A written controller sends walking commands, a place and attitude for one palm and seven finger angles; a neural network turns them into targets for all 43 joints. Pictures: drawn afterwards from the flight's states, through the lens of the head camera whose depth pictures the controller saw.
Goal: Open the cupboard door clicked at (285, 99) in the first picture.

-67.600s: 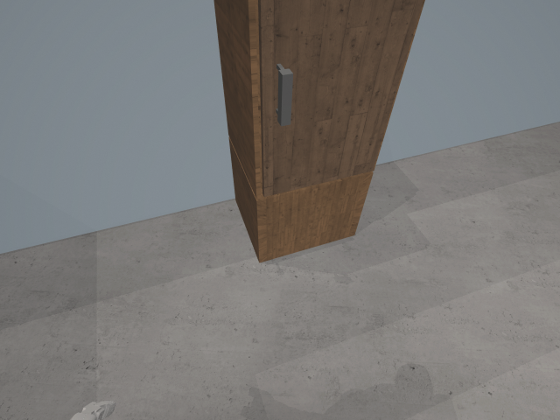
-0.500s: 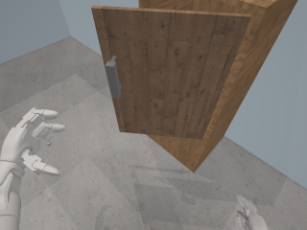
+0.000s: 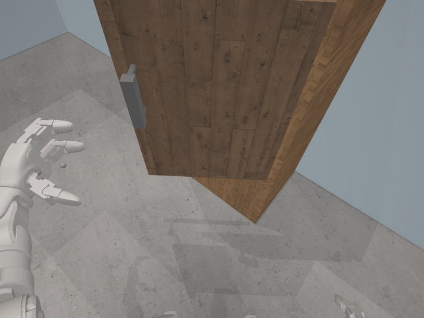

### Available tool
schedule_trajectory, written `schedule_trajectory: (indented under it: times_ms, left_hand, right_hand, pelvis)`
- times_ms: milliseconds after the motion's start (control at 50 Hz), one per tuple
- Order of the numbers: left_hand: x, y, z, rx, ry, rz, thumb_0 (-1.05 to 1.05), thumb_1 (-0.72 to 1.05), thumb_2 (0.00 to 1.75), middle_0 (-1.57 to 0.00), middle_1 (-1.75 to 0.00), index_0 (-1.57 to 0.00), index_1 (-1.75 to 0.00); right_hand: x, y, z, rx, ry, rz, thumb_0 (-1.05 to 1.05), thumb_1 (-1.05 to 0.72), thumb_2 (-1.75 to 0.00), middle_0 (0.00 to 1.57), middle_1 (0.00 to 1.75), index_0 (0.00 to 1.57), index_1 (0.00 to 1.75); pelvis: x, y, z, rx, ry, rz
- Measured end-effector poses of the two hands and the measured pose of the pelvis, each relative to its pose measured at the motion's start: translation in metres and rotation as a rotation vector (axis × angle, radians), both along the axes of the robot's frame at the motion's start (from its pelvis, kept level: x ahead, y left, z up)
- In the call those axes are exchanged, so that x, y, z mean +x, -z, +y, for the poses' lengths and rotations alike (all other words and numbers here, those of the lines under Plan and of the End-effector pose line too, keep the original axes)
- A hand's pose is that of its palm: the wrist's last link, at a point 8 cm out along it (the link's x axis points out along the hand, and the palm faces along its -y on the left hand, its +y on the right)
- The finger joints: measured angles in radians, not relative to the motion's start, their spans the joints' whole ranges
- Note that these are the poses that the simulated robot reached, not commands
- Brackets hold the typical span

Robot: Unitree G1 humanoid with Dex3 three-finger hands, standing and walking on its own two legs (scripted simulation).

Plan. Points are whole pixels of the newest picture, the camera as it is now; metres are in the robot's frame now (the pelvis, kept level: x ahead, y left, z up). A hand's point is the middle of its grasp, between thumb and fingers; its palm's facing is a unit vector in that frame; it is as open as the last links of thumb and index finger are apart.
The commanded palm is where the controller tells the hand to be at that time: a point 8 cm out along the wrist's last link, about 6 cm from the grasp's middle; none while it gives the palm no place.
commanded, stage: move the hooked fingers beside the handle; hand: left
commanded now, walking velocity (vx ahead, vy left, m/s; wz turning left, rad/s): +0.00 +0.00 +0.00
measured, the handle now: (136, 97) +0.57 +0.19 +0.07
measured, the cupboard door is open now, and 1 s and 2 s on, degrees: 37 37 37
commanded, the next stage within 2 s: slide the fingers in behind the handle in 1.92 s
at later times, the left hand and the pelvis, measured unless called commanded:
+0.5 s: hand (79, 139) +0.42 +0.26 +0.09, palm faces -0.02 -1.00 +0.00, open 14.0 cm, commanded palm +0.40 +0.31 +0.08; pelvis +0.00 +0.02 +0.00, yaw +0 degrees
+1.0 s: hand (106, 110) +0.50 +0.23 +0.09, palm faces -0.03 -1.00 -0.01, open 14.0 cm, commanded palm +0.49 +0.28 +0.08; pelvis +0.00 +0.01 -0.02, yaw -1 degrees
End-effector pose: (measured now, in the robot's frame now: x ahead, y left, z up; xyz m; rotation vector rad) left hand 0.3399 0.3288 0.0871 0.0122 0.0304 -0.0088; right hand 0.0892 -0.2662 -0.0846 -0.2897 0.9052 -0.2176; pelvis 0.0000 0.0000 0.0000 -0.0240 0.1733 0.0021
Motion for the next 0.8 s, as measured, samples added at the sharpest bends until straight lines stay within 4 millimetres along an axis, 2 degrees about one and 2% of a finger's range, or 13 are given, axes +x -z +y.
schedule_trajectory:
  times_ms: [420, 600, 800]
  left_hand:
    - [0.054, 0.001, -0.011, -0.012, 0.014, -0.014, -0.01, -0.50, 0.30, -0.30, -1.20, -0.30, -1.20]
    - [0.073, 0.001, -0.018, -0.006, 0.030, -0.009, -0.01, -0.50, 0.30, -0.30, -1.20, -0.30, -1.20]
    - [0.113, 0.002, -0.036, -0.007, 0.023, -0.004, -0.01, -0.50, 0.30, -0.30, -1.20, -0.30, -1.20]
  right_hand:
    - [-0.017, 0.009, 0.019, 0.015, 0.032, 0.103, 0.01, -0.90, -0.89, 0.21, 0.30, 0.20, 0.30]
    - [-0.042, 0.016, 0.018, 0.008, 0.054, 0.198, 0.00, -0.90, -0.89, 0.21, 0.30, 0.20, 0.30]
    - [-0.081, 0.021, 0.011, -0.007, 0.119, 0.306, 0.00, -0.90, -0.89, 0.21, 0.30, 0.20, 0.30]
  pelvis:
    - [0.001, 0.004, 0.015, -0.011, 0.003, 0.043]
    - [-0.003, 0.007, 0.017, -0.017, -0.006, 0.060]
    - [-0.007, 0.013, 0.015, -0.017, 0.007, 0.102]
